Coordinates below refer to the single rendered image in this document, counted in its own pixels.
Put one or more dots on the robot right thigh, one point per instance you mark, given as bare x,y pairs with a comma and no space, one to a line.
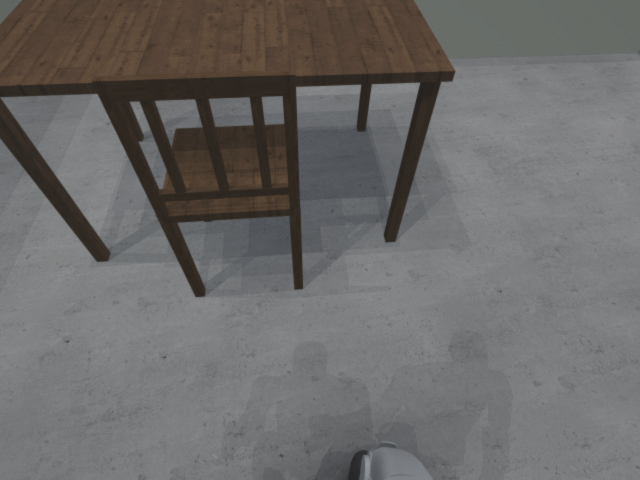
387,463

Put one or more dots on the table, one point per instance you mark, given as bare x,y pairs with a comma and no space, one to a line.
56,47

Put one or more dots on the chair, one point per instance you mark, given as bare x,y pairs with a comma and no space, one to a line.
214,173

